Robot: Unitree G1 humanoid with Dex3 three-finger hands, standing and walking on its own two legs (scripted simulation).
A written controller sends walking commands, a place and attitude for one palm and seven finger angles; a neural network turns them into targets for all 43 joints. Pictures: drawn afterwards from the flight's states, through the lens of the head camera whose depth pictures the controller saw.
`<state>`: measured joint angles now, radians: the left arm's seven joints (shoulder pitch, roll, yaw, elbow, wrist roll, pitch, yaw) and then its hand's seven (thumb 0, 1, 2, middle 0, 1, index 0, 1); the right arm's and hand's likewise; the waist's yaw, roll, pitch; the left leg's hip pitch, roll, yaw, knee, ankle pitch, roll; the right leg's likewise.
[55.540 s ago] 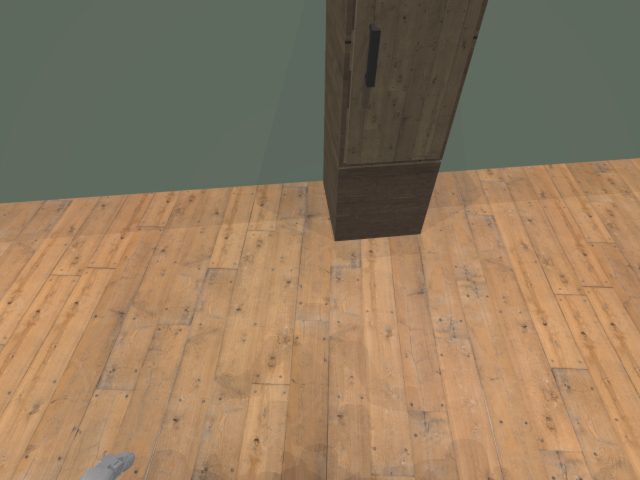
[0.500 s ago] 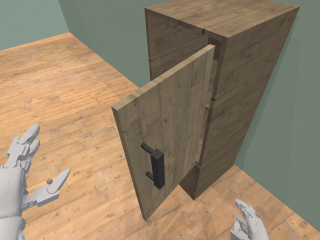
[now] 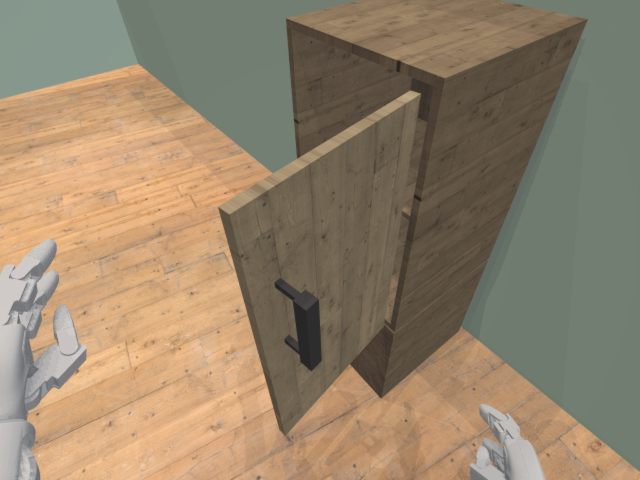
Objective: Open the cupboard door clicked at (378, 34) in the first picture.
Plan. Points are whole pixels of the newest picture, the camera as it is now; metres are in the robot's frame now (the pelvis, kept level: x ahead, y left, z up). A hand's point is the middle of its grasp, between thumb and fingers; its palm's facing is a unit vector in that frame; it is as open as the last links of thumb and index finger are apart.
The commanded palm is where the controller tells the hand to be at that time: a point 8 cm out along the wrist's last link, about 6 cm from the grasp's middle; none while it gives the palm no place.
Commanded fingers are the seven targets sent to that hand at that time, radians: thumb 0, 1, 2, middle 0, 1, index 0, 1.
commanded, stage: draw the hand back to the body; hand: left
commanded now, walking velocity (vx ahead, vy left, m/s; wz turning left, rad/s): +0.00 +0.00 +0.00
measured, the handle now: (297, 325) +0.31 +0.07 +0.03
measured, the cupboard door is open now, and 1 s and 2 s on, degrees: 100 100 100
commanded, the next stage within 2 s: step back with the hand held close in 0.02 s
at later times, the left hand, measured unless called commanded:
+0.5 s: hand (61, 371) +0.17 +0.27 +0.14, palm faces +0.33 -0.80 -0.50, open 7.4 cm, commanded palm +0.11 +0.32 +0.17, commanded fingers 0.00 0.90 0.90 -0.20 -0.30 -0.20 -0.30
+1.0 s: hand out of the picture +0.11 +0.28 +0.15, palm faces +0.40 -0.79 -0.45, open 7.4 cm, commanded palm +0.03 +0.33 +0.17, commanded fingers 0.00 0.90 0.90 -0.20 -0.30 -0.20 -0.30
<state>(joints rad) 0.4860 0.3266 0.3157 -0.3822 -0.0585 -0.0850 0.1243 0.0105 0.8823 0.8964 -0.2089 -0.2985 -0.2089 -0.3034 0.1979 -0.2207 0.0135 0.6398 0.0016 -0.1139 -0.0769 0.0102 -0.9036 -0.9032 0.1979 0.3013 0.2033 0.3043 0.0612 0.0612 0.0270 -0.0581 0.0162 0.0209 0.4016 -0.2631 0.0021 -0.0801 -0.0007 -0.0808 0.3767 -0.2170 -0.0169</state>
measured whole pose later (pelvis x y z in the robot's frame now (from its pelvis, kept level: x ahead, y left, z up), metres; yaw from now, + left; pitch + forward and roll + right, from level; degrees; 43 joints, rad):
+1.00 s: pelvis -0.10 +0.03 -0.02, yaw +1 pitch +0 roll -3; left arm 0.54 0.42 0.42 -0.59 -0.02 -0.20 0.16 0.01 0.89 0.90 -0.21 -0.30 -0.21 -0.30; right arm 0.20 -0.21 0.00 0.58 -0.01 -0.06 -0.08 0.01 -0.90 -0.90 0.20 0.30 0.21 0.30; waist -0.02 -0.02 0.07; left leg -0.42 0.00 0.00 0.63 -0.20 0.05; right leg -0.43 0.01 -0.05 0.67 -0.26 0.02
